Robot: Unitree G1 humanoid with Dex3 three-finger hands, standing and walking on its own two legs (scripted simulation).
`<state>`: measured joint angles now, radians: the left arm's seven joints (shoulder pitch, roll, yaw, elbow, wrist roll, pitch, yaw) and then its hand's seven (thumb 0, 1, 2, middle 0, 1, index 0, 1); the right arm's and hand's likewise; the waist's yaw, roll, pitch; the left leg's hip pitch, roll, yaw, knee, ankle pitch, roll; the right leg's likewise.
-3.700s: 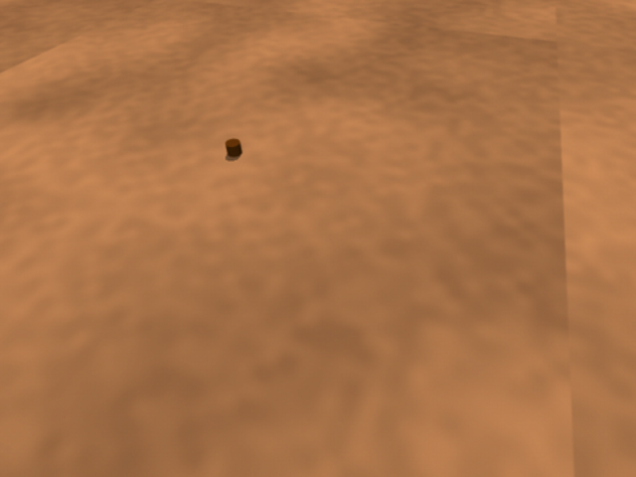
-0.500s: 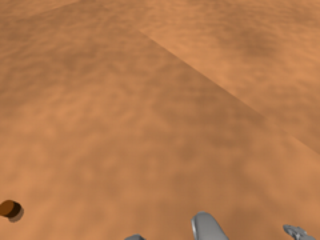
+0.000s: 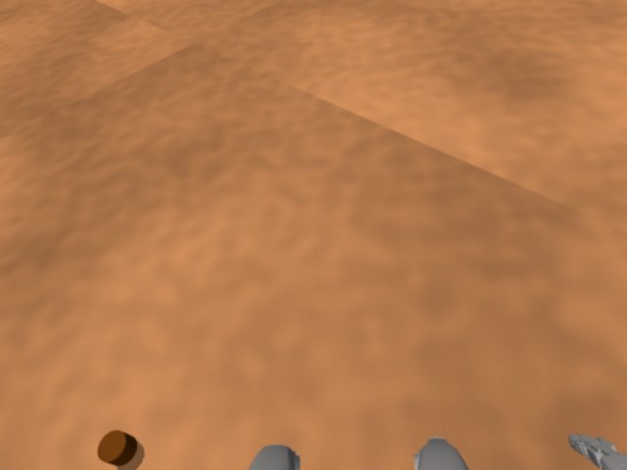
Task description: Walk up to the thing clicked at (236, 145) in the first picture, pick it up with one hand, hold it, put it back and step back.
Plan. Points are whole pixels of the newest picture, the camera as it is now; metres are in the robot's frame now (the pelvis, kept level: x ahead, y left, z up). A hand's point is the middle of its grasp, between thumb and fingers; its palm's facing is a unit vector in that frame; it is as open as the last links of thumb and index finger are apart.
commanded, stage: walk up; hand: left
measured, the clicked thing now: (118, 448) +0.31 +0.70 -0.69
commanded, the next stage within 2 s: none
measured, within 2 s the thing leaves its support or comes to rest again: neither
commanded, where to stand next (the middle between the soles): -0.12 +0.55 m, yaw -16 degrees
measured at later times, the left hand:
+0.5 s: hand out of the picture +0.05 +0.49 -0.12, palm faces -0.21 -0.83 -0.52, open 7.3 cm
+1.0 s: hand out of the picture -0.02 +0.77 -0.13, palm faces -0.15 -0.82 -0.55, open 7.4 cm
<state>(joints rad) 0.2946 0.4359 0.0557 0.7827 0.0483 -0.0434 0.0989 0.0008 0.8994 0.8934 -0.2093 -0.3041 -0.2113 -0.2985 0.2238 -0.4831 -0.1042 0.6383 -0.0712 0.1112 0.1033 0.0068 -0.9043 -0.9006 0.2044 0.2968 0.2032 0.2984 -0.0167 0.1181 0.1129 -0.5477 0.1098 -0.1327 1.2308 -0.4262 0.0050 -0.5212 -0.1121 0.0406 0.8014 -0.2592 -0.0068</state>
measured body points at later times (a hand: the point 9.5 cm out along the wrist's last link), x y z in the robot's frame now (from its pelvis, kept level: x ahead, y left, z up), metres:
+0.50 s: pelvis -0.07 +0.23 +0.01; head +0.01 +0.18 +0.45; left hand +0.06 +0.53 -0.08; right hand -0.04 -0.10 -0.12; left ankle -0.02 +0.26 -0.68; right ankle -0.04 +0.12 -0.69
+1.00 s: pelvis -0.16 +0.46 +0.01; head -0.10 +0.46 +0.45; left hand -0.01 +0.81 -0.10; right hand -0.14 +0.14 -0.10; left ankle -0.11 +0.57 -0.69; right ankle -0.16 +0.32 -0.61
